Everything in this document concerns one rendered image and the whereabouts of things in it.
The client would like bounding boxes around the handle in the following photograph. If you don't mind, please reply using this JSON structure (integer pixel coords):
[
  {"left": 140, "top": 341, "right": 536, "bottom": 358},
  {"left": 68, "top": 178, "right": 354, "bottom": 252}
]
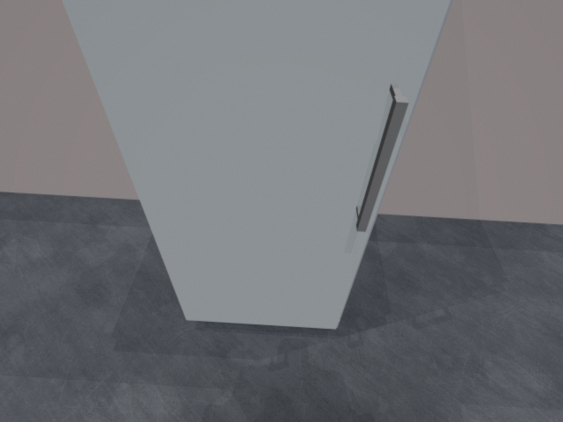
[{"left": 356, "top": 84, "right": 409, "bottom": 232}]

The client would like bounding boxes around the fridge door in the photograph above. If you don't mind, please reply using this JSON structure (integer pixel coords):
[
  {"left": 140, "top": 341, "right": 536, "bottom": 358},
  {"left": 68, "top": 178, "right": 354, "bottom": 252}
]
[{"left": 62, "top": 0, "right": 450, "bottom": 330}]

